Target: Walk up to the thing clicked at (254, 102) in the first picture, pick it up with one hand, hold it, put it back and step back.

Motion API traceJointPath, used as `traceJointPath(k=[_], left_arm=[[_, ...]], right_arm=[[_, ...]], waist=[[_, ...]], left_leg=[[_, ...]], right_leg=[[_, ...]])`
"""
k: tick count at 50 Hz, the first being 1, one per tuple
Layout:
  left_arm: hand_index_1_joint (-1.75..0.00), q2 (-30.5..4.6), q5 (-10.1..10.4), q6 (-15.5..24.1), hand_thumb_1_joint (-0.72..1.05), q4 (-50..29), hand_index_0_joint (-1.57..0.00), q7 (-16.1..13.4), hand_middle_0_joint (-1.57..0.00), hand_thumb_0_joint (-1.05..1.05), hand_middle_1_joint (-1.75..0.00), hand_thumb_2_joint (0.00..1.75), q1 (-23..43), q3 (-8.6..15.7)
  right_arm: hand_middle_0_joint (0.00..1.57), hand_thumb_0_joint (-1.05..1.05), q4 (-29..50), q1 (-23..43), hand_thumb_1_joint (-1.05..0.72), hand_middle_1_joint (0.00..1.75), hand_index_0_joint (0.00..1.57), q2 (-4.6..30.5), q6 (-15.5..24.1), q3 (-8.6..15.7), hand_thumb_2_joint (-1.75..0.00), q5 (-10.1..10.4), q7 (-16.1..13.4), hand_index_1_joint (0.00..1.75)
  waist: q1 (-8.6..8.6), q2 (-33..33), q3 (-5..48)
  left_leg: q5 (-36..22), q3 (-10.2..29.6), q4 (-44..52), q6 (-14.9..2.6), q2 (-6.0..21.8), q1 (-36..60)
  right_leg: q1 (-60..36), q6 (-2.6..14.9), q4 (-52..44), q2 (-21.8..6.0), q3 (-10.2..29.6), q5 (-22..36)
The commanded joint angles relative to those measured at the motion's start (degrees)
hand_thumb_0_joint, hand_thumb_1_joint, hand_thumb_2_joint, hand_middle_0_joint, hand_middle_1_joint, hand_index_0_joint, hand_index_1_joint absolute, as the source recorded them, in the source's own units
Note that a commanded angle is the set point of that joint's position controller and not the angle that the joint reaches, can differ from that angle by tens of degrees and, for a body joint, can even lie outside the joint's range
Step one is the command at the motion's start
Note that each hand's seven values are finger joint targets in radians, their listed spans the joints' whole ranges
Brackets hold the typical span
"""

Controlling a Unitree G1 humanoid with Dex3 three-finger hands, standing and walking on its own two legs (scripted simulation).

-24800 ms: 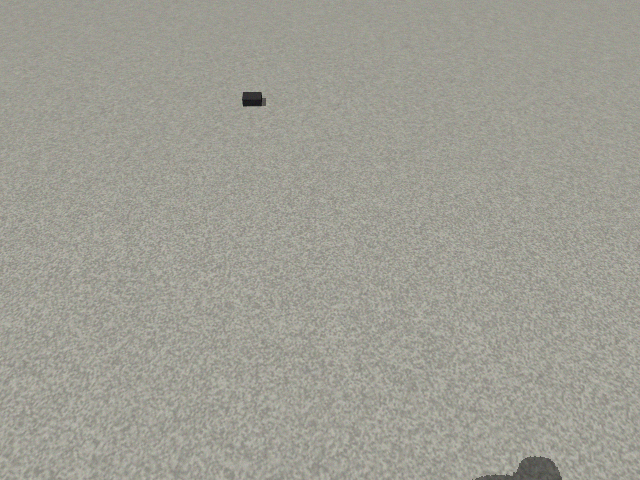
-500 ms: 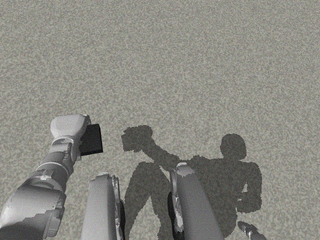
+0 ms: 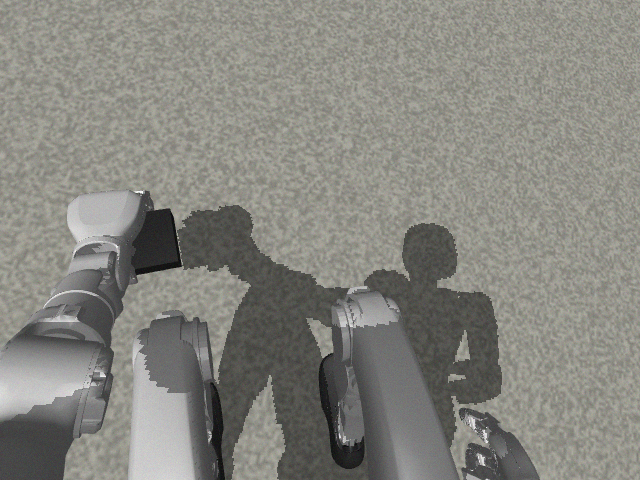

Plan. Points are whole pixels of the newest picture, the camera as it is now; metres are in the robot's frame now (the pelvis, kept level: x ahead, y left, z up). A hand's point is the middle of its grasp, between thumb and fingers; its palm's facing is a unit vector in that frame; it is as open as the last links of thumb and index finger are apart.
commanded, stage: crouch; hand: left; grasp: from above
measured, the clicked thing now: (138, 244) +0.43 +0.20 -0.23
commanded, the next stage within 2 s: lower in 0.44 s
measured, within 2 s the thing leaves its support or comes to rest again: rests again in 1.54 s
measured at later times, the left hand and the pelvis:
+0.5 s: hand (138, 243) +0.43 +0.20 -0.25, palm faces -0.48 -0.03 -0.88, open 10.9 cm; pelvis -0.01 +0.00 -0.06, yaw -1 degrees
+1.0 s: hand (151, 243) +0.45 +0.19 -0.31, palm faces -0.46 -0.05 -0.89, open 10.9 cm; pelvis -0.01 +0.00 -0.10, yaw -3 degrees
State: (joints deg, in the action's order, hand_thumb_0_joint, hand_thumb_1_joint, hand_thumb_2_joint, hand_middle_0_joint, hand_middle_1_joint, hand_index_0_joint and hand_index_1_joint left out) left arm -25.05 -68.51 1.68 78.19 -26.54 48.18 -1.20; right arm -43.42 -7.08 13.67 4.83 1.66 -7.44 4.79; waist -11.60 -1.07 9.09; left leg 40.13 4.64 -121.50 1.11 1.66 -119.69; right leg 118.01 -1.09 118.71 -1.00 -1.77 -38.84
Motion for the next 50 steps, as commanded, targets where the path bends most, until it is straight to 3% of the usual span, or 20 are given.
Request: traceJointPath(k=[1,11,13,18,21,23,27,29,32,33,35,36,37,38,40,42,43,45,46,50], left_arm=[[-0.50,-10.2,-0.1,1.0,0.60,-7.5,-1.05,-3.3,-1.13,0.00,-0.42,0.84,21.1,1.1],[-0.53,-14.1,-1.3,1.7,0.61,-6.6,-1.04,-5.3,-1.09,0.00,-0.47,0.81,25.5,3.5],[-0.55,-12.7,-1.3,1.4,0.62,-2.1,-1.05,-5.2,-1.10,0.00,-0.49,0.83,23.8,2.7],[-0.54,-14.9,-1.2,1.9,0.62,-1.1,-1.05,-5.2,-1.11,0.00,-0.48,0.82,24.3,3.9],[-0.55,-14.2,-1.3,2.5,0.63,-0.1,-1.05,-5.0,-1.11,0.00,-0.49,0.82,26.7,3.2],[-0.53,-15.3,-0.8,2.9,0.62,-0.9,-1.05,-5.2,-1.09,0.00,-0.49,0.75,27.0,3.5],[-0.54,-14.5,-0.9,3.0,0.63,1.2,-1.06,-5.6,-1.10,0.00,-0.49,0.78,26.0,3.0],[-0.54,-14.8,-1.6,3.6,0.63,1.5,-1.07,-5.7,-1.12,0.00,-0.49,0.78,28.9,3.0],[-0.54,-17.3,-1.9,4.2,0.64,3.1,-1.07,-6.4,-1.12,0.00,-0.49,0.76,28.8,4.8],[-0.54,-15.4,-2.1,4.0,0.64,6.3,-1.08,-6.6,-1.13,0.00,-0.48,0.77,25.7,4.0],[-0.54,-17.1,-2.9,4.6,0.65,4.9,-1.08,-7.4,-1.13,0.00,-0.49,0.76,29.0,4.8],[-0.54,-15.8,-2.9,4.9,0.66,4.6,-1.09,-7.3,-1.13,0.00,-0.49,0.75,31.0,3.6],[-0.54,-17.6,-3.0,5.2,0.65,4.3,-1.08,-7.9,-1.11,0.00,-0.50,0.74,29.6,5.1],[-0.54,-16.1,-2.9,4.9,0.66,7.9,-1.09,-8.2,-1.13,0.00,-0.49,0.73,27.5,4.3],[-0.53,-19.3,-3.8,5.5,0.67,4.4,-1.08,-9.1,-1.11,0.00,-0.50,0.71,30.3,6.1],[-0.52,-18.5,-3.9,5.6,0.66,5.1,-1.08,-9.7,-1.11,0.00,-0.48,0.70,29.6,6.0],[-0.51,-15.2,-3.7,5.0,0.66,10.7,-1.08,-9.8,-1.12,0.00,-0.48,0.69,27.4,4.0],[-0.51,-19.3,-3.8,5.6,0.67,5.6,-1.08,-11.0,-1.11,0.00,-0.48,0.68,32.1,6.0],[-0.51,-19.7,-3.8,5.2,0.68,5.9,-1.10,-11.4,-1.13,0.00,-0.48,0.69,28.9,7.1],[-0.50,-18.7,-4.5,5.3,0.69,7.9,-1.10,-12.0,-1.14,0.00,-0.46,0.73,29.7,6.7]], right_arm=[[0.20,0.00,1.3,-11.7,-0.90,0.30,0.20,12.1,0.9,4.0,-0.90,-0.1,0.1,0.30],[0.20,0.00,0.0,-12.8,-0.90,0.30,0.20,12.9,1.5,3.3,-0.90,-1.2,1.6,0.30],[0.20,0.00,0.0,-12.6,-0.90,0.30,0.20,13.0,1.7,3.0,-0.90,-1.2,2.0,0.30],[0.20,0.00,-0.5,-13.3,-0.90,0.30,0.20,13.8,1.9,2.8,-0.90,-1.3,2.7,0.30],[0.20,0.00,-0.9,-14.1,-0.90,0.30,0.20,14.0,2.2,2.4,-0.90,-1.7,3.0,0.30],[0.20,0.00,-1.3,-13.3,-0.90,0.30,0.20,14.2,2.2,2.5,-0.90,-1.6,3.1,0.30],[0.20,0.00,-1.4,-13.5,-0.90,0.30,0.20,14.0,2.3,2.2,-0.90,-1.8,3.6,0.30],[0.20,0.00,-1.8,-14.4,-0.90,0.30,0.20,14.4,2.6,1.6,-0.90,-2.3,4.0,0.30],[0.20,0.00,-2.7,-14.9,-0.90,0.30,0.20,15.2,3.0,1.4,-0.90,-2.7,4.5,0.30],[0.20,0.00,-2.0,-14.3,-0.90,0.30,0.20,15.0,2.9,1.2,-0.90,-2.7,4.7,0.30],[0.20,0.00,-2.6,-14.9,-0.90,0.30,0.20,15.2,3.2,0.8,-0.90,-3.2,5.2,0.30],[0.20,0.00,-2.7,-14.4,-0.90,0.30,0.20,14.8,3.5,0.7,-0.90,-3.5,5.6,0.30],[0.20,0.00,-2.7,-14.4,-0.90,0.30,0.20,15.5,3.4,0.9,-0.90,-3.5,5.6,0.30],[0.20,0.00,-2.0,-13.7,-0.90,0.30,0.20,15.3,3.5,0.7,-0.90,-3.5,5.9,0.30],[0.20,0.00,-2.8,-15.0,-0.90,0.30,0.20,15.7,3.7,0.5,-0.90,-4.4,6.5,0.30],[0.20,0.00,-3.1,-14.4,-0.90,0.30,0.20,15.9,3.9,0.5,-0.90,-4.8,7.0,0.30],[0.20,0.00,-2.5,-13.2,-0.91,0.30,0.20,15.5,4.2,0.0,-0.90,-4.9,7.6,0.30],[0.20,0.00,-2.8,-13.8,-0.90,0.30,0.20,16.4,4.6,-0.1,-0.90,-5.2,7.9,0.30],[0.20,0.00,-2.3,-13.6,-0.90,0.30,0.20,16.7,4.5,0.1,-0.90,-5.2,8.1,0.30],[0.20,0.00,-3.2,-14.3,-0.90,0.30,0.20,16.8,5.0,-0.3,-0.90,-5.7,9.6,0.30]], waist=[[-2.06,-10.6,38.3],[-2.63,-12.7,39.1],[-2.87,-11.9,36.9],[-2.48,-12.2,37.6],[-4.05,-11.6,36.0],[-2.77,-11.4,36.6],[-3.20,-11.3,36.2],[-5.05,-10.2,34.4],[-4.30,-10.9,33.1],[-4.13,-10.7,33.2],[-5.31,-11.3,33.0],[-6.18,-12.1,32.4],[-4.89,-13.1,34.1],[-5.17,-12.8,33.5],[-5.85,-13.4,33.7],[-5.79,-15.2,34.2],[-6.66,-14.2,31.8],[-6.85,-15.8,32.7],[-5.69,-17.6,34.7],[-8.23,-16.0,31.1]], left_leg=[[-12.8,-3.7,10.5,-2.35,-1.7,27.5],[-11.1,-3.9,6.4,-2.27,-1.7,24.6],[-9.7,-4.2,5.8,-2.47,-1.9,22.0],[-9.4,-4.0,4.7,-2.40,-1.9,20.7],[-8.3,-4.2,3.3,-2.63,-2.0,18.7],[-7.6,-4.4,2.9,-2.74,-1.9,17.7],[-9.4,-4.5,1.1,-2.73,-1.8,17.0],[-8.8,-4.5,0.0,-3.00,-1.9,15.1],[-8.7,-4.2,-0.9,-2.80,-1.9,14.4],[-9.0,-4.2,-0.8,-2.72,-2.0,14.3],[-9.0,-3.9,-1.6,-2.61,-2.0,14.2],[-8.8,-3.9,-2.5,-2.59,-1.9,14.2],[-9.8,-3.9,-2.3,-2.52,-1.9,14.6],[-9.5,-3.9,-2.7,-2.59,-1.9,13.7],[-10.3,-4.0,-3.5,-2.54,-2.0,14.2],[-10.2,-3.8,-3.8,-2.35,-1.9,14.2],[-9.0,-3.5,-4.1,-2.29,-1.9,13.8],[-8.4,-2.7,-4.2,-2.13,-1.7,15.0],[-10.1,-2.8,-3.7,-1.89,-1.8,16.6],[-10.9,-2.9,-6.1,-2.12,-1.7,13.5]], right_leg=[[-19.0,2.77,-11.3,1.6,-3.8,15.5],[-15.3,2.91,-6.9,1.6,-4.3,14.0],[-14.8,2.83,-6.8,1.6,-4.3,12.8],[-13.9,2.92,-5.1,1.7,-4.7,12.1],[-13.2,2.75,-4.8,1.8,-4.8,11.7],[-13.3,2.83,-4.4,2.2,-5.0,10.7],[-13.2,2.72,-2.9,2.3,-5.0,13.0],[-13.1,2.43,-3.0,2.3,-5.2,12.8],[-11.5,2.57,-1.7,2.4,-5.8,12.2],[-12.0,2.59,-1.6,2.5,-5.9,12.3],[-11.1,2.67,-0.4,2.5,-6.3,12.5],[-10.3,2.73,0.3,2.7,-6.5,12.5],[-11.2,2.72,0.3,2.9,-6.5,13.3],[-11.4,2.65,0.6,2.9,-6.5,13.2],[-11.9,2.47,0.9,2.9,-6.8,14.0],[-11.3,2.65,1.7,3.1,-7.1,14.0],[-9.6,2.72,2.3,3.1,-7.5,13.0],[-8.6,2.83,2.6,3.3,-8.1,12.5],[-9.7,2.84,2.7,3.0,-8.1,13.6],[-8.8,2.56,3.6,3.4,-8.6,15.4]])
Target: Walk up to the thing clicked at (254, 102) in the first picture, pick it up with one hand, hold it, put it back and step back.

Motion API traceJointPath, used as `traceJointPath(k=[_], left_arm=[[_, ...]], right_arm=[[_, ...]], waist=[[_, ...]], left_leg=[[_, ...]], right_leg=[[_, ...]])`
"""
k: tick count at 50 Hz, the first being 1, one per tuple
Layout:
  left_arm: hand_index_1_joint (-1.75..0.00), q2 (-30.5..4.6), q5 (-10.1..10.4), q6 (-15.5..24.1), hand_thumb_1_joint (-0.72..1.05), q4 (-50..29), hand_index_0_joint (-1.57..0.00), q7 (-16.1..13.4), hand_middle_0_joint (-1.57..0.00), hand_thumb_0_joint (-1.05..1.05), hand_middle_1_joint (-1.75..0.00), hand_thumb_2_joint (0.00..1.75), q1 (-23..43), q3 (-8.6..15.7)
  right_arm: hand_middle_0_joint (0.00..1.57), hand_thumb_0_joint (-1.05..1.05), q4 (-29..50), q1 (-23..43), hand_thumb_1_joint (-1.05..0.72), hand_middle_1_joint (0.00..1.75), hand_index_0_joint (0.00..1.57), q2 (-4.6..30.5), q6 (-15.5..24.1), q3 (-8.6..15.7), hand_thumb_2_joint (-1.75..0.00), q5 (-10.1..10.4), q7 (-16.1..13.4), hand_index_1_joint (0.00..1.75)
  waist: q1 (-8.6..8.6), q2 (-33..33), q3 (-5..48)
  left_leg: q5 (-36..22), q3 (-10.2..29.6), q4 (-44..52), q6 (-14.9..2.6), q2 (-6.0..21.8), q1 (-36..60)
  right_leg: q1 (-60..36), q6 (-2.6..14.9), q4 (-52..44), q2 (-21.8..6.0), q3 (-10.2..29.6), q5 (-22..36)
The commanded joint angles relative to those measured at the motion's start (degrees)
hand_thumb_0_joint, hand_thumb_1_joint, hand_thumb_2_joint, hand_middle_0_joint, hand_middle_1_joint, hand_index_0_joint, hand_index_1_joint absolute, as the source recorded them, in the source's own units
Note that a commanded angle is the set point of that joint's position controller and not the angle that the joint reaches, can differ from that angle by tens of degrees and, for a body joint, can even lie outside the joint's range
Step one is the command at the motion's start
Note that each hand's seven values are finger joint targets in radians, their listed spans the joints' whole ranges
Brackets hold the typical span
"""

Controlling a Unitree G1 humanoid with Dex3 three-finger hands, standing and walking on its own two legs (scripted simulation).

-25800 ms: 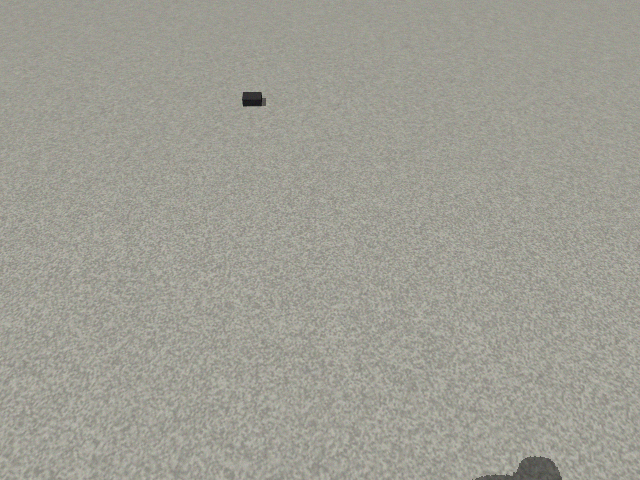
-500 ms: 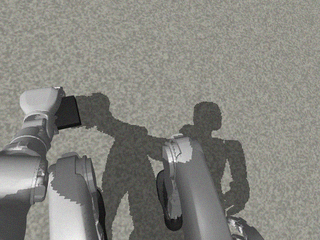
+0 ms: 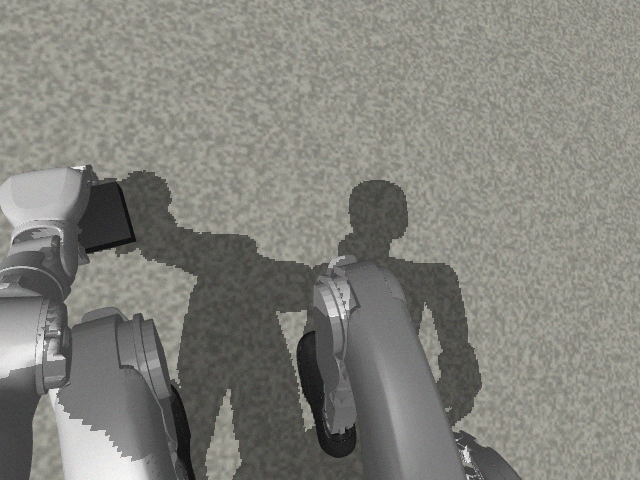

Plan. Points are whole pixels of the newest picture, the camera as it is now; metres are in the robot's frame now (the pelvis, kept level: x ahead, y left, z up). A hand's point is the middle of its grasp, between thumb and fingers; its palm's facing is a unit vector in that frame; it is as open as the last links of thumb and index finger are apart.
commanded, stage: rest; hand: left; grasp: from above
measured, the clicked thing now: (86, 221) +0.45 +0.21 -0.25
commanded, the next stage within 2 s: open in 1.06 s
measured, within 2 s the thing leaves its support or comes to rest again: rests again in 0.54 s
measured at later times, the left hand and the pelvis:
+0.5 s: hand (74, 229) +0.44 +0.22 -0.25, palm faces -0.48 -0.10 -0.87, open 10.9 cm; pelvis +0.00 +0.00 -0.02, yaw -3 degrees
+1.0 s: hand (77, 224) +0.45 +0.22 -0.26, palm faces -0.46 -0.10 -0.88, open 10.9 cm; pelvis +0.00 +0.01 -0.02, yaw -5 degrees
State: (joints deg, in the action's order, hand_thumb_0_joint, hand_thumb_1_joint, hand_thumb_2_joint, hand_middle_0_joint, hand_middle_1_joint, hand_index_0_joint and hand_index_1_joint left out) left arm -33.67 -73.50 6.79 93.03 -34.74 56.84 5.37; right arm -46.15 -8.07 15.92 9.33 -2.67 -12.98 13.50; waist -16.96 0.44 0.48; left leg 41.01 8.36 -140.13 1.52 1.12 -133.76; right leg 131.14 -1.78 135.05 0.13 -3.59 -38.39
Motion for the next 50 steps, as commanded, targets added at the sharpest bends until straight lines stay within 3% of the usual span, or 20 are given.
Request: traceJointPath(k=[1,2,4,6,10,11,13,14,18,22,26,28,30,35,36,37,38,39,40,50], left_arm=[[-0.49,-9.2,1.0,0.2,0.69,-5.8,-1.10,-3.8,-1.14,0.00,-0.45,0.74,20.2,0.1],[-0.51,-9.2,1.2,0.3,0.69,-5.0,-1.10,-3.5,-1.14,0.00,-0.47,0.74,20.1,-0.6],[-0.49,-12.9,1.0,0.4,0.69,-4.4,-1.10,-3.9,-1.13,0.00,-0.46,0.70,18.2,2.1],[-0.49,-14.0,0.6,0.4,0.69,-2.8,-1.10,-4.2,-1.14,0.00,-0.45,0.72,17.2,3.2],[-0.49,-12.4,1.4,1.8,0.69,-3.1,-1.11,-4.1,-1.14,0.00,-0.45,0.73,19.8,1.2],[-0.50,-13.9,1.4,2.2,0.68,-4.1,-1.10,-4.6,-1.15,0.00,-0.45,0.74,19.3,1.8],[-0.51,-13.7,0.9,2.8,0.71,-1.9,-1.12,-5.2,-1.16,0.00,-0.47,0.75,18.9,1.3],[-0.52,-14.9,0.8,2.9,0.71,-1.5,-1.12,-5.9,-1.17,0.00,-0.47,0.78,16.8,3.2],[-0.50,-13.4,-0.5,3.4,0.76,2.3,-1.16,-6.8,-1.20,0.00,-0.45,0.77,18.3,1.8],[-0.49,-15.6,-0.7,3.8,0.74,2.6,-1.14,-8.0,-1.19,0.00,-0.44,0.75,20.1,2.4],[-0.50,-17.5,-1.1,3.8,0.77,3.1,-1.17,-9.7,-1.22,0.00,-0.45,0.79,19.3,2.6],[-0.52,-17.0,-1.4,3.7,0.79,4.0,-1.18,-10.0,-1.23,0.00,-0.46,0.81,20.0,1.9],[-0.50,-17.2,-1.1,3.1,0.78,4.4,-1.18,-10.5,-1.24,0.00,-0.44,0.81,19.4,1.7],[-0.52,-18.2,-0.4,1.8,0.76,7.3,-1.17,-10.8,-1.23,0.00,-0.45,0.83,18.2,2.5],[-0.51,-17.5,-0.1,1.6,0.75,7.2,-1.17,-10.5,-1.23,0.00,-0.44,0.84,17.7,1.5],[-0.51,-18.8,0.0,1.5,0.75,6.9,-1.16,-10.8,-1.23,0.00,-0.45,0.82,17.2,2.4],[-0.51,-18.0,0.4,1.4,0.75,7.6,-1.17,-10.5,-1.22,0.00,-0.45,0.80,17.6,2.1],[-0.51,-16.6,0.8,1.5,0.76,7.3,-1.16,-10.1,-1.21,0.00,-0.45,0.79,18.7,0.6],[-0.51,-18.6,0.9,1.3,0.75,8.1,-1.16,-10.3,-1.21,0.00,-0.45,0.79,16.6,2.2],[-0.50,-18.9,1.6,2.5,0.66,9.2,-1.10,-9.5,-1.16,0.00,-0.44,0.76,15.9,0.5]], right_arm=[[0.20,0.00,-0.5,-13.6,-0.90,0.30,0.20,14.4,0.7,3.6,-0.90,-0.2,1.1,0.30],[0.20,0.00,-0.8,-13.4,-0.90,0.30,0.20,14.2,0.9,3.1,-0.90,-0.5,1.5,0.30],[0.20,0.00,-1.5,-14.9,-0.90,0.30,0.20,15.6,1.2,3.5,-0.90,-0.7,1.8,0.30],[0.20,0.00,-2.1,-15.7,-0.90,0.30,0.20,16.0,1.2,3.3,-0.90,-1.2,2.4,0.30],[0.20,0.00,-1.2,-14.8,-0.90,0.30,0.20,15.8,2.2,2.0,-0.90,-1.3,3.4,0.30],[0.20,0.00,-1.3,-14.4,-0.90,0.30,0.20,16.3,2.4,2.1,-0.90,-1.2,3.4,0.30],[0.20,0.00,-1.2,-14.5,-0.90,0.30,0.20,16.3,3.0,1.4,-0.90,-1.6,4.1,0.30],[0.20,0.00,-2.0,-15.5,-0.90,0.30,0.20,17.2,3.0,1.9,-0.90,-1.7,4.1,0.30],[0.20,0.00,-2.1,-14.9,-0.90,0.30,0.20,17.3,3.8,1.2,-0.90,-2.6,5.0,0.30],[0.20,0.00,-2.6,-15.6,-0.90,0.30,0.20,18.5,4.9,0.6,-0.90,-3.2,5.7,0.30],[0.20,0.00,-1.9,-13.0,-0.90,0.30,0.20,18.8,6.1,-0.3,-0.90,-3.5,6.5,0.30],[0.20,0.00,-2.4,-13.8,-0.90,0.30,0.20,18.8,6.7,-0.8,-0.90,-4.0,7.1,0.30],[0.20,0.00,-2.5,-12.6,-0.90,0.30,0.20,19.7,7.5,-0.4,-0.90,-3.9,7.4,0.30],[0.20,0.00,-2.5,-13.5,-0.90,0.30,0.20,20.4,8.8,-1.3,-0.90,-4.2,8.4,0.30],[0.20,0.00,-2.2,-12.0,-0.90,0.30,0.20,20.4,9.2,-1.2,-0.90,-3.8,8.5,0.30],[0.20,0.00,-2.3,-12.0,-0.90,0.30,0.20,20.4,9.3,-1.5,-0.90,-3.8,8.5,0.30],[0.20,0.00,-2.2,-12.9,-0.90,0.30,0.20,20.7,9.4,-1.5,-0.90,-3.9,8.7,0.30],[0.20,0.00,-1.6,-12.3,-0.90,0.30,0.20,20.8,9.8,-1.6,-0.90,-3.8,8.9,0.30],[0.20,0.00,-2.1,-12.9,-0.90,0.30,0.20,20.8,9.8,-1.8,-0.90,-3.9,8.9,0.30],[0.20,0.00,-1.1,-11.7,-0.90,0.30,0.20,21.0,10.4,-3.2,-0.90,-3.2,8.7,0.30]], waist=[[-3.09,-17.0,39.8],[-3.36,-17.1,39.1],[-2.46,-18.2,39.4],[-2.84,-17.9,39.3],[-4.51,-16.5,37.7],[-3.56,-17.5,39.0],[-4.35,-17.0,37.1],[-3.75,-17.2,38.1],[-5.84,-18.2,33.9],[-6.64,-19.5,33.2],[-6.15,-21.2,33.0],[-7.59,-20.6,32.4],[-7.01,-21.8,31.3],[-7.91,-21.2,30.3],[-7.46,-20.3,29.4],[-7.03,-20.3,30.1],[-8.03,-20.2,29.7],[-8.19,-20.1,29.2],[-7.62,-18.8,30.5],[-8.02,-17.1,28.5]], left_leg=[[-12.2,-6.5,12.4,-2.54,-1.2,27.4],[-12.2,-6.5,11.8,-2.65,-1.1,26.6],[-12.8,-6.0,12.6,-2.40,-1.1,27.4],[-14.3,-6.1,11.3,-2.47,-1.0,27.0],[-12.4,-5.6,9.9,-2.90,-1.0,24.8],[-12.2,-5.4,10.2,-2.82,-0.9,25.2],[-11.8,-5.3,9.5,-2.73,-1.0,24.4],[-13.1,-5.1,10.0,-2.50,-0.8,25.3],[-12.0,-4.2,9.5,-2.17,-0.8,25.4],[-11.4,-3.8,9.7,-1.99,-0.8,26.1],[-11.2,-3.1,9.4,-1.65,-0.4,26.2],[-11.6,-3.5,8.6,-1.79,-0.6,25.7],[-11.1,-3.2,8.8,-1.59,-0.4,25.7],[-12.2,-2.9,8.5,-1.58,-0.3,25.6],[-11.6,-2.7,8.1,-1.65,-0.2,24.9],[-11.4,-2.8,8.4,-1.79,-0.2,24.5],[-11.4,-2.5,8.6,-1.75,-0.4,24.9],[-10.9,-2.4,8.5,-1.86,-0.3,24.5],[-11.6,-2.3,8.4,-1.99,-0.1,24.7],[-10.0,-1.8,8.1,-2.28,0.0,22.7]], right_leg=[[-22.6,3.18,-12.8,2.2,-6.8,15.2],[-23.3,3.02,-12.5,2.4,-6.8,15.5],[-23.3,3.16,-12.1,2.3,-7.3,15.5],[-24.2,2.95,-11.4,2.3,-7.4,17.1],[-24.7,2.60,-11.7,2.7,-7.5,16.2],[-25.2,2.71,-11.8,2.9,-7.6,15.7],[-24.6,2.70,-11.0,2.9,-7.9,15.5],[-25.5,2.66,-11.3,3.1,-8.3,16.5],[-21.4,2.86,-9.9,3.0,-9.4,15.6],[-21.7,2.84,-9.9,3.0,-9.9,14.9],[-22.1,3.05,-9.6,3.8,-10.1,15.0],[-23.0,2.76,-9.4,3.8,-10.1,15.8],[-21.6,2.97,-9.5,3.8,-10.1,15.0],[-22.7,2.70,-9.3,3.8,-10.6,16.4],[-22.2,2.57,-9.2,3.8,-10.4,16.0],[-23.0,2.66,-9.9,4.1,-10.4,15.5],[-23.0,2.55,-9.6,3.8,-10.5,15.7],[-22.3,2.54,-9.8,3.9,-10.6,15.2],[-24.1,2.41,-10.4,4.2,-10.7,16.0],[-24.5,2.30,-10.5,4.4,-10.8,14.6]])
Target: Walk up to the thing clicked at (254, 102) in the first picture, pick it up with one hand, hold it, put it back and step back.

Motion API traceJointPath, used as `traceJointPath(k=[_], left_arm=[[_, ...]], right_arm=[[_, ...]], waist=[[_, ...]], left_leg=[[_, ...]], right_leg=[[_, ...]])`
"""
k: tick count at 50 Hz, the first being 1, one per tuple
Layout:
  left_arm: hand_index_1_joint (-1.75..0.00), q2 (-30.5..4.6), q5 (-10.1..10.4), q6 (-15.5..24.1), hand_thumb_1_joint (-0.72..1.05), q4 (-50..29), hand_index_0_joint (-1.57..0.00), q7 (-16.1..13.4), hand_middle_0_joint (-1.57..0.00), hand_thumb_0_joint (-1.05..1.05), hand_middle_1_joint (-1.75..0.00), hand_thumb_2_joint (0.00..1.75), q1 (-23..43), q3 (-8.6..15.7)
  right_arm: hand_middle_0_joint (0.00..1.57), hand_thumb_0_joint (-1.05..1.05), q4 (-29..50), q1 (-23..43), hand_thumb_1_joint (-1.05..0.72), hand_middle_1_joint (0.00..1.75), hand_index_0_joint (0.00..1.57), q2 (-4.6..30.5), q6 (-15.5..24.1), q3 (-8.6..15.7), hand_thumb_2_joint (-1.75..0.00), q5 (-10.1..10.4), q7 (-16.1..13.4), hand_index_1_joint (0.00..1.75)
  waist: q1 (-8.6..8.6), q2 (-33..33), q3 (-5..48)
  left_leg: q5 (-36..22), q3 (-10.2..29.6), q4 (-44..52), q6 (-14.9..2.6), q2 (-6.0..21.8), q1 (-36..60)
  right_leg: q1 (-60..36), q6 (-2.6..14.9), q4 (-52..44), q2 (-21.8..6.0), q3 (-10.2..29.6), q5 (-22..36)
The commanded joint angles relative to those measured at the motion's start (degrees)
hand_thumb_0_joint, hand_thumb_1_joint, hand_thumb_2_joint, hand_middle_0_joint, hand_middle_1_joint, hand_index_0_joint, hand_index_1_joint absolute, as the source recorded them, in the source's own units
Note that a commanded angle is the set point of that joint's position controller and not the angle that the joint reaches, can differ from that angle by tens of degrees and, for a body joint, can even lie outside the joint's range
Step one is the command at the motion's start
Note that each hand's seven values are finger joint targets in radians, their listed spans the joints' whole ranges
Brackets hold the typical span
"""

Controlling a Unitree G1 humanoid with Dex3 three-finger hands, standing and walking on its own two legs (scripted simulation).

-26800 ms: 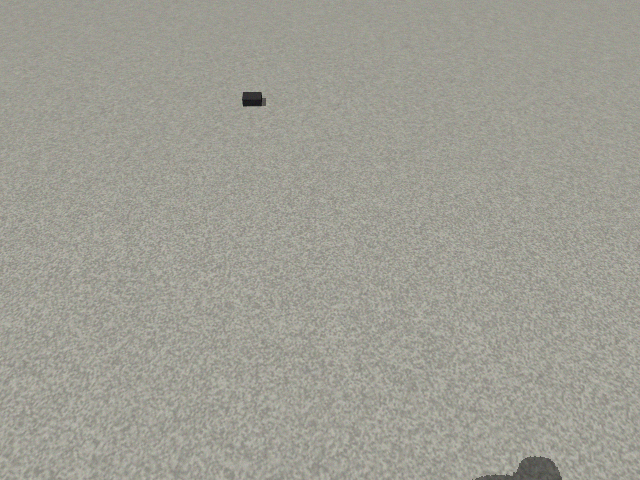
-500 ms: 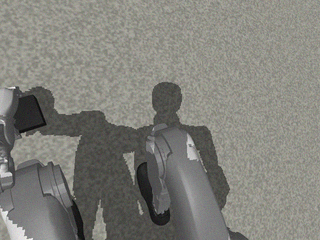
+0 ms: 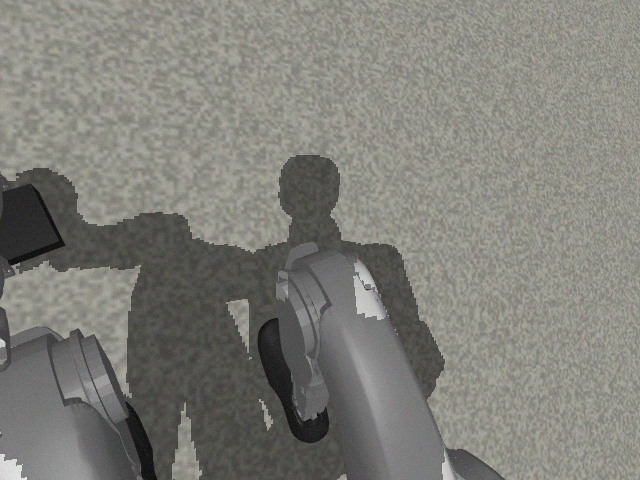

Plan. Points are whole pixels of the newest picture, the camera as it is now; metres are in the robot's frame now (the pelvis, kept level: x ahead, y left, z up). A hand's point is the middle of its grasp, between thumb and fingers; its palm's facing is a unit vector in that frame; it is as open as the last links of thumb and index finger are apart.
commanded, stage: rest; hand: left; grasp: from above
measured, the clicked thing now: (2, 231) +0.44 +0.24 -0.28
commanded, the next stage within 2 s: open in 0.06 s
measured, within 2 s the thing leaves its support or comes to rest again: neither
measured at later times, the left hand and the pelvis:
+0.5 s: hand out of the picture +0.43 +0.25 -0.24, palm faces -0.45 -0.10 -0.89, open 11.8 cm; pelvis +0.00 +0.00 +0.01, yaw -1 degrees
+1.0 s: hand out of the picture +0.43 +0.26 -0.24, palm faces -0.46 -0.11 -0.88, open 14.3 cm; pelvis +0.00 +0.00 +0.01, yaw -1 degrees
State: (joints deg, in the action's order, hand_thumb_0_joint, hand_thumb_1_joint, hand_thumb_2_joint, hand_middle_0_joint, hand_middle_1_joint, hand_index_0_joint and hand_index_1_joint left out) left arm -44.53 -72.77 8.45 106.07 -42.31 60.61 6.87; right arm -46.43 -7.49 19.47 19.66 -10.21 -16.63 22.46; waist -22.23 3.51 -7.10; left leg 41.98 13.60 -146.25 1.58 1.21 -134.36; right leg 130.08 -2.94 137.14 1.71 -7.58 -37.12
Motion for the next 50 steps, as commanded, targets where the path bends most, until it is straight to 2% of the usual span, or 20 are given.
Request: traceJointPath(k=[1,3,4,5,6,8,9,12,17,21,23,29,35,36,39,40,42,43,47,50], left_arm=[[-0.50,-8.2,0.7,0.9,0.66,-3.6,-1.09,-1.8,-1.15,0.00,-0.44,0.75,12.4,-1.2],[-0.50,-7.3,1.1,1.1,0.66,-3.3,-1.09,-1.7,-1.14,0.00,-0.44,0.74,13.3,-2.6],[-0.50,-8.4,0.9,1.3,0.65,-4.0,-1.08,-2.1,-1.14,0.00,-0.44,0.74,12.5,-1.8],[-0.49,-8.0,0.8,1.2,0.66,-3.0,-1.08,-2.1,-1.14,0.00,-0.43,0.74,12.8,-2.2],[-0.49,-8.2,0.9,1.3,0.65,-3.4,-1.08,-2.3,-1.14,0.00,-0.43,0.72,11.6,-2.1],[-0.48,-7.9,0.5,1.3,0.64,-3.2,-1.07,-2.6,-1.12,0.00,-0.42,0.71,12.2,-3.1],[-0.55,-7.5,0.8,1.4,0.56,-3.5,-0.99,-2.8,-1.04,0.00,-0.49,0.79,13.4,-3.3],[-0.57,-8.0,0.9,1.2,0.32,-3.7,-0.76,-3.1,-0.83,0.00,-0.50,0.80,13.3,-3.8],[-0.62,-8.3,0.9,0.8,-0.07,-4.9,-0.53,-4.1,-0.61,0.00,-0.54,0.80,12.9,-3.9],[-0.65,-7.2,1.2,0.7,-0.25,-5.6,-0.38,-4.0,-0.46,0.00,-0.58,0.81,14.4,-5.0],[-0.70,-7.4,1.3,0.4,-0.31,-5.5,-0.33,-4.1,-0.40,0.00,-0.63,0.83,13.4,-4.9],[-0.80,-6.3,2.3,-0.2,-0.45,-4.2,-0.20,-2.9,-0.28,0.00,-0.72,0.94,13.4,-5.4],[-0.90,-5.9,3.3,-0.2,-0.56,-4.9,-0.11,-1.6,-0.19,0.00,-0.81,1.04,12.2,-6.1],[-0.92,-5.8,3.7,0.0,-0.56,-5.2,-0.09,-1.6,-0.17,0.00,-0.85,1.04,11.8,-6.2],[-0.97,-6.1,3.7,0.5,-0.60,-5.6,-0.05,-1.6,-0.12,0.00,-0.90,1.06,12.1,-6.3],[-0.98,-6.1,3.5,0.6,-0.61,-5.8,-0.04,-1.7,-0.12,0.00,-0.90,1.08,11.4,-6.2],[-1.01,-5.4,4.0,0.8,-0.61,-5.6,-0.02,-1.7,-0.08,0.00,-0.94,1.09,11.2,-6.8],[-1.01,-4.9,3.7,1.0,-0.61,-5.9,-0.01,-1.6,-0.08,0.00,-0.94,1.10,12.9,-7.2],[-1.02,-6.4,3.9,1.2,-0.61,-5.3,-0.01,-2.2,-0.07,0.00,-0.96,1.07,11.4,-6.4],[-1.02,-5.5,3.5,1.0,-0.61,-5.4,-0.01,-2.3,-0.07,0.00,-0.96,1.08,11.8,-7.0]], right_arm=[[0.20,0.00,-0.7,-12.8,-0.90,0.30,0.20,17.6,0.0,4.1,-0.90,0.3,-0.2,0.30],[0.20,0.00,-0.1,-11.5,-0.90,0.30,0.20,17.5,0.4,3.6,-0.90,0.3,-0.2,0.30],[0.20,0.00,-0.7,-12.6,-0.90,0.30,0.20,18.6,0.3,4.1,-0.90,0.4,-0.4,0.30],[0.20,0.00,0.1,-12.1,-0.90,0.30,0.20,18.3,0.5,3.6,-0.90,0.4,-0.3,0.30],[0.20,0.00,-0.2,-11.7,-0.90,0.30,0.20,18.4,0.2,3.6,-0.90,0.3,-0.4,0.30],[0.20,0.00,0.7,-10.8,-0.90,0.30,0.20,17.9,0.2,2.9,-0.90,0.1,-0.4,0.30],[0.20,0.00,0.5,-11.0,-0.89,0.30,0.20,18.3,0.4,3.0,-0.90,0.3,-0.5,0.30],[0.20,0.00,1.0,-10.4,-0.89,0.30,0.20,18.5,0.6,2.7,-0.90,0.2,-0.4,0.30],[0.20,0.00,1.0,-9.5,-0.89,0.30,0.20,18.2,0.7,2.5,-0.90,0.2,-0.7,0.30],[0.20,0.00,0.9,-10.5,-0.89,0.30,0.20,18.8,1.3,2.9,-0.90,0.3,-0.3,0.30],[0.20,0.00,0.9,-10.1,-0.89,0.30,0.20,18.7,1.5,2.8,-0.90,0.4,-0.2,0.30],[0.20,0.00,0.7,-11.0,-0.89,0.30,0.20,18.7,2.5,2.4,-0.90,0.5,0.6,0.30],[0.20,0.00,1.6,-10.4,-0.89,0.30,0.20,18.7,2.7,1.8,-0.90,0.9,0.7,0.30],[0.20,0.00,1.3,-10.1,-0.89,0.30,0.20,18.9,2.8,2.1,-0.90,1.2,0.5,0.30],[0.20,0.00,1.7,-10.7,-0.89,0.30,0.20,19.2,2.6,1.8,-0.90,1.0,0.5,0.30],[0.20,0.00,1.8,-10.6,-0.89,0.30,0.20,19.0,2.3,2.0,-0.90,1.2,0.4,0.30],[0.20,0.00,1.4,-10.2,-0.89,0.30,0.20,18.5,2.3,1.7,-0.90,1.3,0.2,0.30],[0.20,0.00,1.7,-11.0,-0.89,0.30,0.20,18.4,2.6,1.4,-0.90,0.9,0.6,0.30],[0.20,0.00,1.3,-10.7,-0.89,0.30,0.20,18.8,2.3,1.5,-0.90,1.4,-0.1,0.30],[0.20,0.00,2.0,-10.4,-0.89,0.30,0.20,18.4,2.1,1.3,-0.90,1.0,-0.1,0.30]], waist=[[-3.06,-20.6,35.9],[-3.62,-19.4,34.0],[-2.93,-20.4,35.4],[-3.40,-20.5,33.7],[-2.60,-21.3,34.8],[-3.20,-20.4,34.4],[-3.49,-20.7,33.6],[-3.78,-20.5,32.9],[-3.35,-21.1,32.7],[-4.69,-20.8,32.8],[-3.94,-20.8,32.9],[-4.41,-23.4,33.3],[-4.17,-22.3,33.5],[-3.51,-23.2,33.0],[-4.13,-22.0,33.6],[-3.55,-21.7,33.9],[-3.65,-21.9,33.7],[-4.68,-22.0,33.4],[-3.69,-21.3,32.7],[-4.43,-20.6,32.7]], left_leg=[[-11.2,-7.1,14.5,-2.36,-0.1,23.5],[-9.8,-6.9,13.8,-2.45,-0.2,22.8],[-10.5,-6.5,14.9,-2.24,0.0,23.9],[-10.2,-6.2,14.8,-2.08,0.0,23.8],[-10.4,-6.3,15.6,-1.96,0.1,24.0],[-10.5,-6.3,14.8,-2.10,0.2,23.6],[-10.2,-6.1,14.9,-2.01,0.1,23.6],[-9.5,-6.0,15.1,-1.98,0.3,23.6],[-8.4,-5.9,15.9,-1.73,0.4,23.8],[-9.6,-5.6,15.2,-1.76,0.4,24.6],[-10.0,-5.4,15.6,-1.62,0.5,24.7],[-12.5,-5.2,15.4,-1.29,0.5,26.7],[-11.7,-5.0,15.8,-1.41,0.4,26.4],[-10.8,-5.1,16.4,-1.27,0.5,26.3],[-11.0,-5.3,16.1,-1.54,0.4,25.7],[-11.5,-5.3,16.0,-1.58,0.5,25.5],[-11.8,-5.6,15.6,-1.50,0.5,25.6],[-12.2,-5.4,15.1,-1.60,0.4,25.8],[-10.4,-5.3,16.5,-1.41,0.4,25.3],[-10.5,-5.3,16.0,-1.56,0.4,25.2]], right_leg=[[-23.7,3.48,-12.8,2.9,-7.0,13.4],[-22.1,3.34,-12.6,2.8,-7.0,12.3],[-22.9,3.50,-13.2,2.9,-7.3,12.6],[-21.8,3.57,-12.5,2.7,-7.5,12.5],[-23.1,3.77,-12.8,3.2,-7.4,12.5],[-23.0,3.57,-12.7,3.3,-7.5,12.9],[-22.2,3.63,-12.6,3.1,-7.6,12.7],[-22.3,3.66,-13.0,3.2,-7.6,12.2],[-22.5,3.88,-13.6,3.4,-7.5,11.2],[-22.3,3.63,-13.5,3.2,-7.8,12.7],[-22.3,3.67,-13.7,3.3,-7.8,12.8],[-22.5,3.63,-12.6,3.1,-8.0,15.2],[-23.3,3.71,-12.7,3.1,-8.2,14.7],[-23.0,3.85,-12.9,3.1,-8.1,13.7],[-24.0,3.74,-13.5,3.4,-8.1,14.3],[-23.8,3.75,-13.6,3.5,-8.1,14.5],[-24.3,3.68,-13.4,3.5,-7.8,15.1],[-23.4,3.58,-13.1,3.3,-8.1,15.4],[-23.9,3.79,-14.0,3.3,-7.8,13.5],[-23.6,3.69,-14.1,3.5,-8.1,13.7]])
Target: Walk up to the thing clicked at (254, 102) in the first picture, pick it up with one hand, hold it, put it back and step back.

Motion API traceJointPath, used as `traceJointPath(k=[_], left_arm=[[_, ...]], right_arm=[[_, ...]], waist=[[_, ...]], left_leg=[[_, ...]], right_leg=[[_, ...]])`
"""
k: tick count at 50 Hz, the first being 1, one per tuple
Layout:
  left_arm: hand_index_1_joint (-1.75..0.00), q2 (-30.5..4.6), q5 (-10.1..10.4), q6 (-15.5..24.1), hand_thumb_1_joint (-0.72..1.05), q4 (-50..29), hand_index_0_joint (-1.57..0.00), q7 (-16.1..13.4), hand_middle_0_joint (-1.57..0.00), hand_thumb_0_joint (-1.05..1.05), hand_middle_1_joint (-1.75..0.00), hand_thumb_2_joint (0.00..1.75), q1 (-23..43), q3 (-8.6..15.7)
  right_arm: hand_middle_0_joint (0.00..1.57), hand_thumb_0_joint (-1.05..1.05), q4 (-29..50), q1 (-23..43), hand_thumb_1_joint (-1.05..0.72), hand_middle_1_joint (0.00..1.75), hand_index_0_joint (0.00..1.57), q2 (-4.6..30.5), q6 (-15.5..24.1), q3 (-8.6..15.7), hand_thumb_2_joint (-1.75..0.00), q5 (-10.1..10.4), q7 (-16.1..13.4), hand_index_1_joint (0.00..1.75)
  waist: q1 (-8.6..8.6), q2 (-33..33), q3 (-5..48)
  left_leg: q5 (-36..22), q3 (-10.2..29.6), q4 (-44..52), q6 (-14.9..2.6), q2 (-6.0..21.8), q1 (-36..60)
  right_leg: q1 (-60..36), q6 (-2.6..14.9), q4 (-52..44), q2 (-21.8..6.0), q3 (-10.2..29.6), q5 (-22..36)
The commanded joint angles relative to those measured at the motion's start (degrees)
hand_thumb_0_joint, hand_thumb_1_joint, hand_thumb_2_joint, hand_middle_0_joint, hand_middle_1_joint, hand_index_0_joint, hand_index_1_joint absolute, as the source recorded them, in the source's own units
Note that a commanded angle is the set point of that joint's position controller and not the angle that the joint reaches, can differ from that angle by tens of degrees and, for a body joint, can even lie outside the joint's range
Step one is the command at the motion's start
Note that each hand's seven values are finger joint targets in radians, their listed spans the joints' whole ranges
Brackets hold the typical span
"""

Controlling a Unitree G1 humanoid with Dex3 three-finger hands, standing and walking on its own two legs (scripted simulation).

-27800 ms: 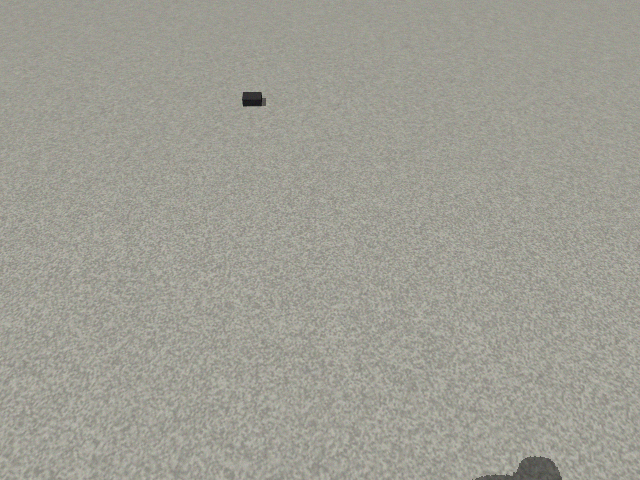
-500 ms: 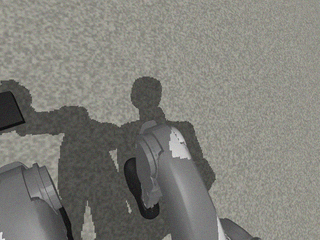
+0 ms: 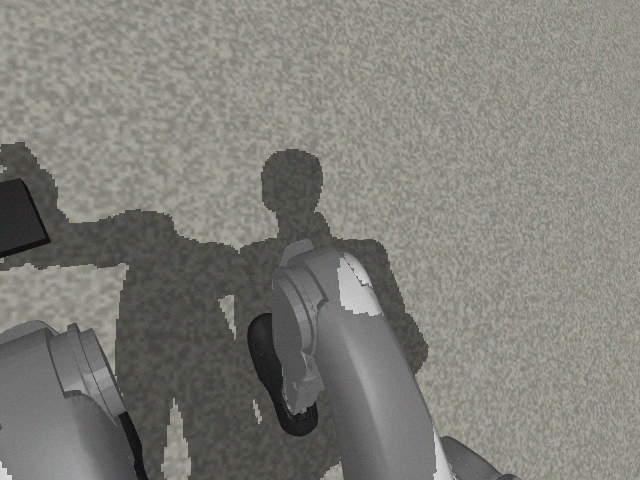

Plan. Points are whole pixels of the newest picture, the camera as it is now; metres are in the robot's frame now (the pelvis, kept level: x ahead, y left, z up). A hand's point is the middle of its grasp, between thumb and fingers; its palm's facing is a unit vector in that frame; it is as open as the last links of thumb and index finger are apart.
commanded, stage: open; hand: left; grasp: from above
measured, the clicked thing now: out of the picture +0.44 +0.25 -0.29
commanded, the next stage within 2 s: withdraw in 0.12 s
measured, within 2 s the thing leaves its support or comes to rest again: neither
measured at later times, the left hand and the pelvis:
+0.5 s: hand out of the picture +0.45 +0.27 -0.22, palm faces -0.35 -0.13 -0.93, open 14.1 cm; pelvis +0.00 +0.00 +0.01, yaw +0 degrees
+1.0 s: hand out of the picture +0.42 +0.24 -0.10, palm faces -0.49 -0.08 -0.87, open 13.7 cm; pelvis -0.01 -0.02 +0.05, yaw +9 degrees
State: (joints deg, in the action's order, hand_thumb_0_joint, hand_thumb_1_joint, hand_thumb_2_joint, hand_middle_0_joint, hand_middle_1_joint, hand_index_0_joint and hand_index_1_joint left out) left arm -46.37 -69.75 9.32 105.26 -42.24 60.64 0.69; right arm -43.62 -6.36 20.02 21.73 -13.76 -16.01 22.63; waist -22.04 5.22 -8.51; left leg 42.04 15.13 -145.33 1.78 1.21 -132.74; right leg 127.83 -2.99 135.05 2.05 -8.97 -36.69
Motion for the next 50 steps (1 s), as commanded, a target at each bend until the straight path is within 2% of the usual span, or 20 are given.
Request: traceJointPath(k=[1,6,8,11,12,17,18,20,22,24,27,29,32,34,35,36,37,40,43,50], left_arm=[[-1.01,-3.9,0.4,0.2,-0.60,-5.0,-0.01,-2.2,-0.06,0.00,-0.96,1.07,12.7,-1.1],[-1.01,-5.0,0.4,-0.3,-0.58,-5.3,-0.02,-2.3,-0.06,0.00,-0.97,1.05,12.4,-0.6],[-1.01,-5.2,0.2,-0.5,-0.58,-4.4,-0.02,-2.8,-0.06,0.00,-0.97,1.05,10.1,0.6],[-1.01,-4.1,0.5,-0.9,-0.58,-5.0,-0.02,-2.4,-0.06,0.00,-0.97,1.04,12.2,-0.8],[-1.03,-4.4,1.1,-1.0,-0.54,-4.4,-0.08,-2.2,-0.07,0.00,-1.04,1.00,11.8,-0.5],[-1.03,-5.0,1.0,-0.6,-0.54,-7.5,-0.08,-1.7,-0.07,0.00,-1.04,1.00,13.1,-0.4],[-1.02,-4.9,1.4,-0.6,-0.54,-9.5,-0.08,-1.8,-0.07,0.00,-1.03,1.00,14.4,-0.3],[-1.03,-7.2,0.9,-0.8,-0.55,-17.0,-0.08,-2.1,-0.08,0.00,-1.03,1.00,15.7,2.2],[-1.03,-6.2,0.5,-2.0,-0.55,-18.1,-0.07,-1.8,-0.07,0.00,-1.03,1.01,14.7,2.6],[-1.04,-2.7,1.7,-3.9,-0.56,-21.2,-0.06,-0.9,-0.07,0.00,-1.03,1.02,10.3,2.8],[-1.04,-1.3,3.5,-7.1,-0.56,-31.2,-0.06,1.8,-0.07,0.00,-1.03,1.03,7.2,3.4],[-1.05,2.5,4.6,-9.6,-0.57,-32.9,-0.05,4.5,-0.07,0.00,-1.04,1.04,5.9,1.5],[-1.06,7.2,5.5,-12.1,-0.57,-32.3,-0.06,9.3,-0.08,0.00,-1.04,1.05,7.2,-1.4],[-1.07,12.2,6.8,-12.3,-0.58,-33.3,-0.06,13.2,-0.09,0.00,-1.04,1.06,10.0,-5.0],[-1.06,13.4,7.5,-12.2,-0.56,-33.5,-0.07,15.0,-0.09,0.00,-1.03,1.05,10.6,-5.3],[-1.05,10.7,7.6,-11.9,-0.55,-34.3,-0.08,16.6,-0.10,0.00,-1.03,1.04,11.0,-4.4],[-1.05,14.2,7.9,-11.4,-0.54,-32.9,-0.09,18.4,-0.12,0.00,-1.02,1.04,12.2,-6.4],[-1.01,12.8,6.7,-9.3,-0.49,-30.8,-0.12,21.6,-0.14,0.00,-0.98,1.00,13.0,-6.6],[-1.00,12.0,5.3,-7.2,-0.47,-28.9,-0.13,22.4,-0.14,0.00,-0.98,0.99,14.1,-7.1],[-0.92,7.6,0.9,-4.4,-0.40,-20.9,-0.18,17.2,-0.18,0.00,-0.92,0.92,12.3,-4.2]], right_arm=[[0.20,0.00,-0.7,-11.2,-0.89,0.30,0.20,18.1,0.2,4.9,-0.90,0.4,-0.2,0.30],[0.20,0.00,0.0,-11.4,-0.89,0.30,0.20,18.4,0.3,4.6,-0.90,0.3,-0.2,0.30],[0.20,0.00,-0.5,-11.8,-0.89,0.30,0.20,18.1,-0.1,4.8,-0.90,0.6,-0.4,0.30],[0.20,0.00,0.0,-11.2,-0.89,0.30,0.20,18.0,0.1,4.8,-0.90,0.3,-0.4,0.30],[0.20,0.00,0.1,-11.9,-0.90,0.30,0.20,18.5,-0.1,4.9,-0.90,0.3,-0.4,0.30],[0.20,0.00,-0.1,-12.5,-0.90,0.30,0.20,17.8,-0.2,4.7,-0.90,0.2,-0.3,0.30],[0.20,0.00,-0.5,-12.3,-0.90,0.30,0.20,17.6,0.0,5.1,-0.90,0.6,-0.2,0.30],[0.20,0.00,-1.3,-12.6,-0.91,0.30,0.20,17.4,-0.4,6.5,-0.90,0.9,0.0,0.30],[0.20,0.00,-0.8,-11.0,-0.91,0.30,0.20,18.0,-1.2,8.7,-0.90,1.2,0.3,0.30],[0.20,0.00,-1.1,-11.0,-0.91,0.30,0.20,16.6,-2.8,10.5,-0.91,2.6,0.5,0.30],[0.20,0.00,-1.4,-10.7,-0.91,0.30,0.20,15.2,-6.2,13.2,-0.91,5.5,0.5,0.30],[0.20,0.00,-1.5,-11.0,-0.91,0.30,0.20,14.6,-8.8,15.0,-0.91,7.8,0.0,0.30],[0.20,0.00,-1.6,-13.3,-0.91,0.30,0.20,13.6,-12.0,16.8,-0.91,9.3,-1.6,0.30],[0.20,0.00,-1.6,-13.0,-0.91,0.30,0.20,12.0,-13.5,17.7,-0.91,9.6,-3.0,0.30],[0.20,0.00,-1.6,-13.3,-0.91,0.30,0.20,12.0,-14.0,18.3,-0.91,9.9,-3.8,0.30],[0.20,0.00,-2.9,-14.4,-0.91,0.30,0.20,11.8,-14.7,18.7,-0.91,9.8,-4.7,0.30],[0.20,0.00,-1.5,-13.3,-0.91,0.30,0.20,10.9,-15.1,18.6,-0.91,10.1,-5.7,0.30],[0.20,0.00,-1.9,-13.4,-0.91,0.30,0.20,9.6,-16.4,17.8,-0.91,10.1,-8.6,0.30],[0.20,0.00,0.7,-11.1,-0.90,0.30,0.20,9.1,-16.7,16.9,-0.91,9.9,-11.2,0.30],[0.20,0.00,1.8,-10.8,-0.90,0.30,0.20,8.8,-15.9,14.9,-0.90,8.3,-14.1,0.30]], waist=[[-4.81,-23.1,33.4],[-4.81,-22.5,33.0],[-3.40,-23.6,35.0],[-4.88,-23.1,33.2],[-4.98,-22.6,33.5],[-4.32,-24.6,37.0],[-3.77,-26.4,37.4],[-0.85,-33.3,45.2],[-0.60,-34.7,45.6],[1.72,-35.8,46.8],[6.34,-36.5,55.5],[6.87,-33.1,56.3],[5.82,-24.1,51.5],[4.45,-20.5,50.1],[4.61,-18.0,49.4],[4.98,-16.5,48.3],[4.54,-13.7,47.1],[4.79,-9.3,42.7],[5.53,-8.1,42.1],[6.71,-10.2,43.5]], left_leg=[[-9.8,-6.5,15.2,-1.64,0.4,23.8],[-10.1,-6.8,15.3,-1.67,0.4,23.8],[-11.6,-6.8,15.9,-1.47,0.5,24.5],[-9.8,-6.9,15.2,-1.71,0.5,23.3],[-10.0,-7.0,15.5,-1.80,0.5,23.3],[-12.6,-7.2,15.4,-1.72,0.4,25.9],[-12.4,-6.8,16.0,-1.39,0.4,26.9],[-16.5,-6.6,17.5,-0.40,0.7,33.1],[-15.5,-7.3,17.6,-0.21,0.7,33.4],[-14.9,-8.8,18.9,-0.51,0.3,31.7],[-18.6,-10.5,20.4,-0.97,0.1,34.3],[-18.3,-11.3,22.0,-1.58,-0.1,32.1],[-13.2,-11.6,23.6,-2.85,-0.4,26.8],[-9.4,-11.5,24.8,-3.26,-1.0,25.1],[-7.5,-11.2,25.7,-3.37,-1.2,24.5],[-6.1,-11.3,25.9,-3.48,-1.4,24.0],[-4.9,-11.7,25.8,-3.75,-1.6,22.0],[-2.6,-12.2,26.3,-4.08,-2.2,19.8],[-3.0,-13.9,26.1,-4.02,-2.9,18.5],[-4.4,-14.7,24.9,-3.88,-3.0,18.8]], right_leg=[[-20.4,3.79,-11.5,2.9,-6.8,12.5],[-21.3,3.67,-12.3,2.9,-6.5,12.8],[-22.4,3.85,-12.1,3.2,-6.5,13.8],[-20.8,3.72,-12.4,3.0,-6.5,12.7],[-21.8,3.69,-12.7,3.2,-6.5,12.8],[-24.0,3.62,-12.6,3.3,-6.3,15.4],[-23.0,3.82,-11.9,2.9,-6.3,15.2],[-23.4,4.46,-10.8,2.7,-6.4,18.0],[-21.6,4.57,-10.4,2.6,-6.0,17.6],[-20.6,4.99,-11.7,2.5,-5.0,16.6],[-21.0,5.39,-12.5,2.4,-3.5,19.3],[-20.8,5.36,-13.1,2.3,-2.6,19.3],[-20.3,5.17,-16.6,2.4,-1.1,14.6],[-20.2,5.31,-18.7,2.3,0.2,9.8],[-19.6,5.24,-19.6,1.8,0.6,7.7],[-20.7,5.25,-20.3,1.9,1.4,5.6],[-20.5,5.13,-21.4,1.6,2.0,4.2],[-20.4,5.10,-22.9,1.2,3.3,0.9],[-22.5,5.13,-23.8,1.0,4.3,-0.4],[-22.4,4.90,-21.0,0.3,4.3,0.9]])
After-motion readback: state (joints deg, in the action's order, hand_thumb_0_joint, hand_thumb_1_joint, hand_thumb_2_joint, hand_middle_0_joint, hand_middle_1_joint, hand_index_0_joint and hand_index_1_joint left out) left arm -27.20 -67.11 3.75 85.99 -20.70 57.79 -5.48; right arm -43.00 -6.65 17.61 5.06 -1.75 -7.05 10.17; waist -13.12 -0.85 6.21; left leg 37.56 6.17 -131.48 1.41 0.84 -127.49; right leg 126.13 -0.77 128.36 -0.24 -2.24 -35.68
